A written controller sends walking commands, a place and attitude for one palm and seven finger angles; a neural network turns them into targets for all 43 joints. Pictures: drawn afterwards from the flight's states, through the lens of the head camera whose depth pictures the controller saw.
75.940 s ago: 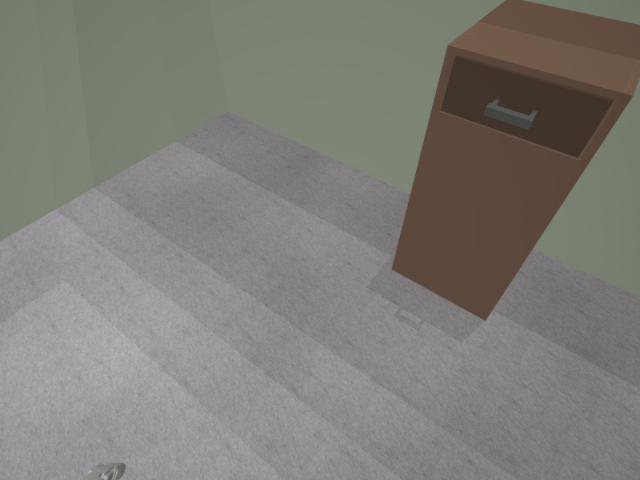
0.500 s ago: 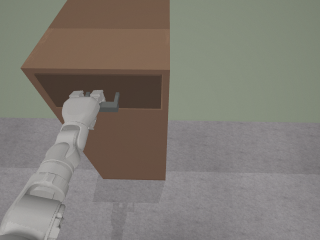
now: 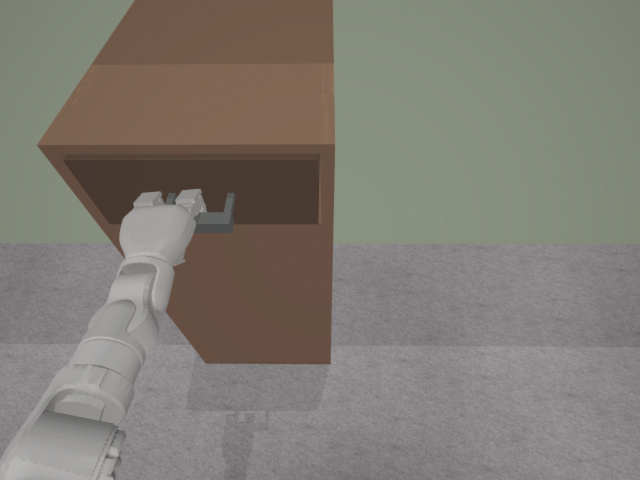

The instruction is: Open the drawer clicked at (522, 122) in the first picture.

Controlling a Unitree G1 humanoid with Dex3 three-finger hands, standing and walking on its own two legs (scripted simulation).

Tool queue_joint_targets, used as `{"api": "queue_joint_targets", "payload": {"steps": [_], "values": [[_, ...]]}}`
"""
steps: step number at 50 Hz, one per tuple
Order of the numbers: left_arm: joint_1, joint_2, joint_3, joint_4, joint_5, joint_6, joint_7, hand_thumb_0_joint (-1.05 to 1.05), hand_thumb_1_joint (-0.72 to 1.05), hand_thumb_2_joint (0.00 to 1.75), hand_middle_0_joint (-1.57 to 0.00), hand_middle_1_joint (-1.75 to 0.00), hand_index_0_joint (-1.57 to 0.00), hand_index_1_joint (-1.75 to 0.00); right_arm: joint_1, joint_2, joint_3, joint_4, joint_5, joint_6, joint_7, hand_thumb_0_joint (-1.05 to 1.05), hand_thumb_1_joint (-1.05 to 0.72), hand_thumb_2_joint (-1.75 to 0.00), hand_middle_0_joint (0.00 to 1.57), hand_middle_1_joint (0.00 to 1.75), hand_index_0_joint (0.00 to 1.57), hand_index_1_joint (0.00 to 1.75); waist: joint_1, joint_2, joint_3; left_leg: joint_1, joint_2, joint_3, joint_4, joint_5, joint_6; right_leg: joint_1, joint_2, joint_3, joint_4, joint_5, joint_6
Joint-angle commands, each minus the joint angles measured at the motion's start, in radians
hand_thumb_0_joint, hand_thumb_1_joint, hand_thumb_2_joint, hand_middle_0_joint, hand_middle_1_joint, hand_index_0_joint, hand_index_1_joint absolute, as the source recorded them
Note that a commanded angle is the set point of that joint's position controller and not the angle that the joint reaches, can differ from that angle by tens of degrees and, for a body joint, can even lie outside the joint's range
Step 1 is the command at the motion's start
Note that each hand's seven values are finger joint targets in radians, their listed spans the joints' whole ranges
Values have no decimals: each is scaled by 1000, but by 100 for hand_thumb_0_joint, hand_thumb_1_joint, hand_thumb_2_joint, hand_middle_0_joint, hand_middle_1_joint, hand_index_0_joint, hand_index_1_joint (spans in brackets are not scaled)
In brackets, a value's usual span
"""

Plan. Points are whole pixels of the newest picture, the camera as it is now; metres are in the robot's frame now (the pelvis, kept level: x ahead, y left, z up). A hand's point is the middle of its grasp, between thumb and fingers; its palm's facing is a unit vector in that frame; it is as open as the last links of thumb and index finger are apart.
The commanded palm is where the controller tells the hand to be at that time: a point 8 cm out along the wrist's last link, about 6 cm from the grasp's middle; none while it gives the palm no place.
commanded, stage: pull the drawer open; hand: left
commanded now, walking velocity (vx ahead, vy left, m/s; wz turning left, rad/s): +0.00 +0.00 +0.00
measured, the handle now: (198, 211) +0.47 +0.19 +0.04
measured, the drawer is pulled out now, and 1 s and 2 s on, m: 0.01 0.13 0.25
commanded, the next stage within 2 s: none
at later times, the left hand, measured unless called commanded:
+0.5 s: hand (163, 297) +0.34 +0.21 +0.02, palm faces +0.00 -0.08 -1.00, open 5.5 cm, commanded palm +0.31 +0.21 +0.08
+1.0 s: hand (153, 339) +0.29 +0.21 +0.02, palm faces +0.00 -0.10 -1.00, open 5.6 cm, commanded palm +0.25 +0.21 +0.08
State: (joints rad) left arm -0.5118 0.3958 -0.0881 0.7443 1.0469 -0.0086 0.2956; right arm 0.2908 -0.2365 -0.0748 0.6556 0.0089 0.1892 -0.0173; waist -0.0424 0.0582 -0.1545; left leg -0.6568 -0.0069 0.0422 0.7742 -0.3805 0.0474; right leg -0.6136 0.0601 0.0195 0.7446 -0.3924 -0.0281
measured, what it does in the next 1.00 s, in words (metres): stands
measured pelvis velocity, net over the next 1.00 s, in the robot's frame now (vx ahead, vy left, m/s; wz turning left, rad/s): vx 0.01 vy -0.01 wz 0.00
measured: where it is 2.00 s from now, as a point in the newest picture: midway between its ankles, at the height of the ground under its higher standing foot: outside the picture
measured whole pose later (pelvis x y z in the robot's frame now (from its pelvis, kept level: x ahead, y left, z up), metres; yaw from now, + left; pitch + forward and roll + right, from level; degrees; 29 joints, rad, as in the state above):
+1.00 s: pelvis +0.01 -0.01 +0.00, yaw +0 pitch +11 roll +0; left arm 0.14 0.37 -0.07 0.09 1.02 0.03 0.30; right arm 0.17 -0.25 -0.04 0.60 -0.02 0.13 0.00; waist 0.02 0.06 -0.13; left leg -0.53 -0.01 0.05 0.74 -0.40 0.03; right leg -0.50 0.06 0.03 0.75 -0.43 -0.04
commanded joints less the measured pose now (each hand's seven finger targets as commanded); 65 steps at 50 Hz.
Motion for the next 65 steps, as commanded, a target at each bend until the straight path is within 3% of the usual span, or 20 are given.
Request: {"api": "queue_joint_targets", "payload": {"steps": [1,7,8,12,14,18,28,30,33,35,38,41,43,45,46,52,59,62,63,65], "values": [[-195,133,34,-301,-9,-24,31,0,90,90,-40,-135,-40,-135,-14,-145,-40,-129,1,-30,-5,0,-90,-90,20,30,20,30,22,-33,-359,330,3,-38,-54,547,1,139,12,-24,-75,438,-20],[-12,87,13,-478,-20,5,27,0,90,90,-40,-135,-40,-135,-57,-135,-40,-155,-1,-42,6,0,-90,-90,20,30,20,30,37,-10,-360,389,14,-46,-51,672,-3,153,10,-26,-73,485,-16],[33,114,43,-496,-24,11,26,0,90,90,-40,-135,-40,-135,-65,-138,-38,-159,-1,-44,7,0,-90,-90,20,30,20,30,45,-19,-364,390,17,-52,-54,690,-5,169,9,-26,-71,486,-17],[75,102,29,-557,-13,32,29,0,90,90,-40,-135,-40,-135,-93,-135,-31,-164,-3,-51,7,0,-90,-90,20,30,20,30,39,-23,-308,382,14,-53,-58,654,-7,148,8,-28,-74,468,-15],[83,94,21,-619,-10,37,32,0,90,90,-40,-135,-40,-135,-106,-130,-31,-168,-7,-55,9,0,-90,-90,20,30,20,30,42,-9,-342,414,15,-52,-53,679,-8,157,4,-25,-71,482,-13],[100,122,40,-601,-8,53,28,0,90,90,-40,-135,-40,-135,-131,-132,-18,-162,-8,-57,0,0,-90,-90,20,30,20,30,40,-29,-285,376,4,-48,-63,590,-10,164,4,-25,-78,453,-16],[163,131,48,-605,-7,46,8,0,90,90,-40,-135,-40,-135,-176,-121,-2,-178,-8,-63,-12,0,-90,-90,20,30,20,30,66,-36,-271,355,-14,-39,-72,526,-10,198,-1,-15,-81,456,-19],[158,92,14,-622,-8,40,3,0,90,90,-40,-135,-40,-135,-185,-113,-1,-183,-10,-65,-10,0,-90,-90,20,30,20,30,59,-39,-258,355,-15,-38,-70,504,-8,183,-2,-16,-82,447,-17],[267,119,51,-667,-17,26,3,0,90,90,-40,-135,-40,-135,-194,-116,-1,-198,-14,-74,-5,0,-90,-90,20,30,20,30,85,-30,-286,360,-14,-36,-69,547,-9,219,-4,-6,-77,488,-19],[325,93,38,-701,-26,20,1,0,90,90,-40,-135,-40,-135,-198,-112,2,-207,-13,-80,0,0,-90,-90,20,30,20,30,81,-49,-268,348,-15,-36,-66,549,-7,221,-6,-10,-74,512,-14],[403,131,85,-743,-24,14,11,0,90,90,-40,-135,-40,-135,-208,-116,1,-210,-17,-88,3,0,-90,-90,20,30,20,30,91,-56,-268,340,-13,-35,-66,555,-9,236,-7,3,-71,532,-14],[471,92,59,-819,-27,13,25,0,90,90,-40,-135,-40,-135,-214,-109,1,-219,-18,-98,12,0,-90,-90,20,30,20,30,89,-37,-256,345,-12,-35,-65,547,-9,219,-8,-1,-68,521,-13],[526,130,100,-840,-28,15,35,0,90,90,-40,-135,-40,-135,-219,-113,1,-219,-20,-102,12,0,-90,-90,20,30,20,30,97,-45,-263,339,-13,-37,-64,555,-12,240,-8,11,-64,538,-14],[554,99,72,-881,-29,18,44,0,90,90,-40,-135,-40,-135,-220,-108,0,-220,-21,-107,16,0,-90,-90,20,30,20,30,90,-25,-246,345,-13,-34,-62,540,-11,224,-11,5,-63,536,-13],[551,119,93,-886,-26,18,49,0,90,90,-40,-135,-40,-135,-220,-111,1,-214,-22,-108,15,0,-90,-90,20,30,20,30,90,-54,-251,339,-12,-35,-61,529,-12,222,-10,8,-61,532,-11],[585,106,83,-917,-17,25,69,0,90,90,-40,-135,-40,-135,-236,-106,2,-211,-25,-113,12,0,-90,-90,20,30,20,30,84,-30,-215,340,-16,-36,-63,468,-14,193,-7,9,-64,470,-15],[661,108,84,-982,-15,23,68,0,90,90,-40,-135,-40,-135,-266,-98,15,-226,-27,-119,13,0,-90,-90,20,30,20,30,103,-23,-228,357,-15,-41,-64,478,-17,196,-11,11,-58,455,-16],[764,96,82,-1002,-30,19,64,0,90,90,-40,-135,-40,-135,-272,-92,18,-241,-27,-123,18,0,-90,-90,20,30,20,30,110,-40,-188,343,-18,-39,-58,475,-13,200,-10,12,-60,474,-16],[762,120,108,-1008,-28,16,61,0,90,90,-40,-135,-40,-135,-280,-99,20,-238,-29,-122,18,0,-90,-90,20,30,20,30,110,-45,-192,341,-18,-41,-58,474,-16,204,-8,26,-62,484,-17],[763,94,82,-1031,-26,10,61,0,90,90,-40,-135,-40,-135,-285,-91,25,-246,-31,-120,18,0,-90,-90,20,30,20,30,104,-44,-166,330,-19,-40,-58,435,-14,183,-11,19,-60,453,-15]]}}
